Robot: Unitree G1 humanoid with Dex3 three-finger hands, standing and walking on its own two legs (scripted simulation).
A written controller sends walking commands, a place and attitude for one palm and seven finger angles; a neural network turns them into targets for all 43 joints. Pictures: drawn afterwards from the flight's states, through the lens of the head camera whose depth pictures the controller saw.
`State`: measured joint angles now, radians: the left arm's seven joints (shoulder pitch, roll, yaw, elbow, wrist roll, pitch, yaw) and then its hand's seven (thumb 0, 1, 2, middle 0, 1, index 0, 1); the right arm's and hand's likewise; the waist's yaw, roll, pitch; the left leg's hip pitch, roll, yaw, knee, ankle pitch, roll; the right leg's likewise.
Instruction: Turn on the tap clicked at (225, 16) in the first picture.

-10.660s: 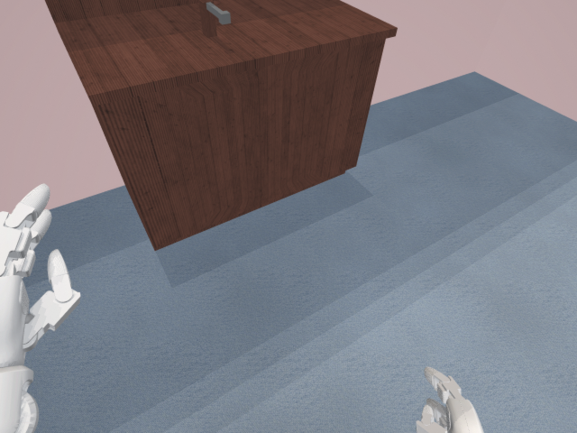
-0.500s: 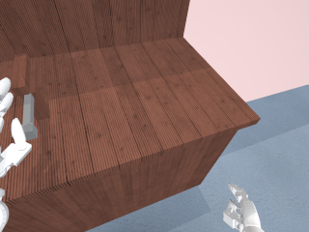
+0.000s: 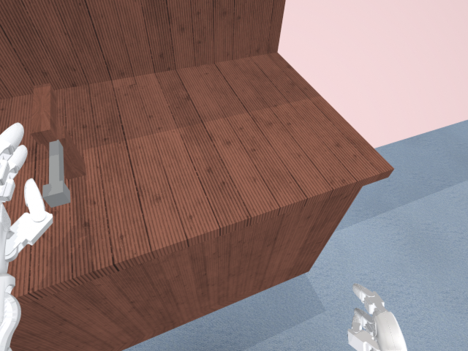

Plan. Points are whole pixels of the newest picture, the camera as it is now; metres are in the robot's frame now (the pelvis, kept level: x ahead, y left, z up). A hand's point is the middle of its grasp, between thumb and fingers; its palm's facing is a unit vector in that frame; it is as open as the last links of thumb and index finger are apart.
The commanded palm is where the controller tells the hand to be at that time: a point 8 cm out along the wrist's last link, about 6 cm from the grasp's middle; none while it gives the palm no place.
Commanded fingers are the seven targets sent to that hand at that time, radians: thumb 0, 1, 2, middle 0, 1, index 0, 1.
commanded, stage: come to a stop and stand still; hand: left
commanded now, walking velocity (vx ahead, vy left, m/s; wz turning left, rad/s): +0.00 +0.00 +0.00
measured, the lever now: (56, 194) +0.30 +0.31 +0.11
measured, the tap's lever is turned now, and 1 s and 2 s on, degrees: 0 0 0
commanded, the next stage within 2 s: look again from close up in 1.18 s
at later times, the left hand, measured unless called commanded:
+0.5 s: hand (30, 220) +0.23 +0.29 +0.16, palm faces +0.44 -0.83 -0.35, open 7.5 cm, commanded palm +0.17 +0.31 +0.18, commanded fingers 0.00 0.90 0.90 -0.20 -0.30 -0.20 -0.30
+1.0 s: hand (53, 206) +0.25 +0.27 +0.16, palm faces +0.41 -0.83 -0.37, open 7.5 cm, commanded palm +0.19 +0.30 +0.18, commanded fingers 0.00 0.90 0.90 -0.20 -0.30 -0.20 -0.30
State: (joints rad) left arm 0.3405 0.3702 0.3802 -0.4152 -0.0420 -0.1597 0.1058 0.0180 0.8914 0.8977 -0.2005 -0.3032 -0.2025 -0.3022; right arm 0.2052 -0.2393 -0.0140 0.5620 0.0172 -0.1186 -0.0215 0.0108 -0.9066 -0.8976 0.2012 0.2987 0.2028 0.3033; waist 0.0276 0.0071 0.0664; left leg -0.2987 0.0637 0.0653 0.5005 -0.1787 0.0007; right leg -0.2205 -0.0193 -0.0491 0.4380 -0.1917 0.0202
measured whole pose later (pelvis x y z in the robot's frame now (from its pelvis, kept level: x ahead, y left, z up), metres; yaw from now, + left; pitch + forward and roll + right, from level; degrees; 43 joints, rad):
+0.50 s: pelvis +0.02 +0.03 +0.00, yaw +2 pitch -2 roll -2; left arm 0.37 0.34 0.35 -0.45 0.00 -0.22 0.11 0.02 0.89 0.90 -0.21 -0.30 -0.21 -0.30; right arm 0.19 -0.15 0.04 0.61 0.01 -0.17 0.00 0.01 -0.91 -0.90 0.20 0.30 0.20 0.30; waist 0.04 -0.03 0.08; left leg -0.28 0.01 0.03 0.52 -0.21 0.04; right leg -0.17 -0.03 -0.02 0.41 -0.21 0.05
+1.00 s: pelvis +0.04 +0.01 +0.00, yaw +3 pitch -1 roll -2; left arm 0.44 0.37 0.35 -0.50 -0.04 -0.18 0.12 0.02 0.88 0.90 -0.21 -0.30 -0.21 -0.30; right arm 0.18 -0.20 0.00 0.57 0.02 -0.09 -0.03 0.01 -0.91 -0.90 0.20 0.30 0.20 0.30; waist 0.02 -0.02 0.08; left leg -0.25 0.02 0.02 0.49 -0.23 0.02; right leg -0.14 -0.02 -0.04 0.39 -0.24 0.03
